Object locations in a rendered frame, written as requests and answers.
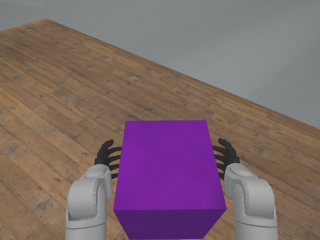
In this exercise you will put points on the left robot forearm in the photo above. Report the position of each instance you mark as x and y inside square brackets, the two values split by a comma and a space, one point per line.
[86, 204]

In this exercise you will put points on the carton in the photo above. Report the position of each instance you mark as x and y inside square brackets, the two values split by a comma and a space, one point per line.
[168, 185]

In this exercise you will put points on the right robot forearm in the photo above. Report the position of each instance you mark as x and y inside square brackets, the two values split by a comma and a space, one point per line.
[253, 204]

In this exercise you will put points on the robot right hand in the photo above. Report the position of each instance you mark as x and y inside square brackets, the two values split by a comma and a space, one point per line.
[229, 157]

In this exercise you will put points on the robot left hand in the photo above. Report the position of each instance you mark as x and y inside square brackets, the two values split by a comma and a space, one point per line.
[104, 152]

